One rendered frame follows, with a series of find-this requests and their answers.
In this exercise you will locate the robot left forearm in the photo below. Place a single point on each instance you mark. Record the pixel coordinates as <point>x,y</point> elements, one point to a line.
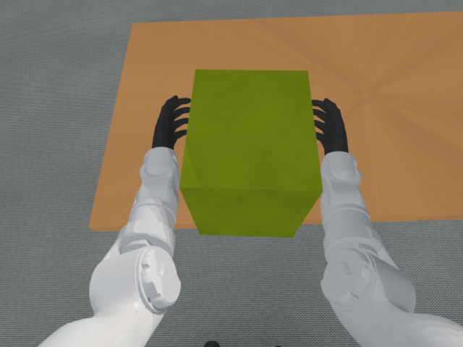
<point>154,211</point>

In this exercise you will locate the left robot upper arm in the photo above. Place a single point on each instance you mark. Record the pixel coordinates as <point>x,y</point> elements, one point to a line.
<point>129,294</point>

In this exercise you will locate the right robot upper arm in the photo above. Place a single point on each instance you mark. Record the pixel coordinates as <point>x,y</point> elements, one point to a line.
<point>375,302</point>

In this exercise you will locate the robot right hand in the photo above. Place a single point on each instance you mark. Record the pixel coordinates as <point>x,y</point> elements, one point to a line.
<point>334,137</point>

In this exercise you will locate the robot left hand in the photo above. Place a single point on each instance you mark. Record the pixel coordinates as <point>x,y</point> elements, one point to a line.
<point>164,133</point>

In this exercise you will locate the robot right forearm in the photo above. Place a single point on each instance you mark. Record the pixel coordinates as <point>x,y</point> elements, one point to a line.
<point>345,217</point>

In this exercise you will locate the table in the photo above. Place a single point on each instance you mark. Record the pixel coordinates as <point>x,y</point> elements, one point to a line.
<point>397,80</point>

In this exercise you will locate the carton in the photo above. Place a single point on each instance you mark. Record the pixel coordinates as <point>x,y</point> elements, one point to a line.
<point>251,164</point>

